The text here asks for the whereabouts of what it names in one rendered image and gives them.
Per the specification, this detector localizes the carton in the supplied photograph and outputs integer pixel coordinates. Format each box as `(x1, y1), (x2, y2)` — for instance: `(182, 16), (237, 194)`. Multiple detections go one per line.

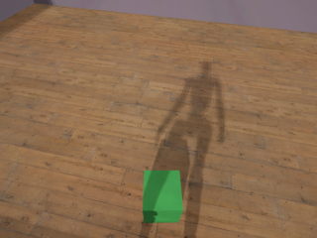
(143, 171), (183, 223)

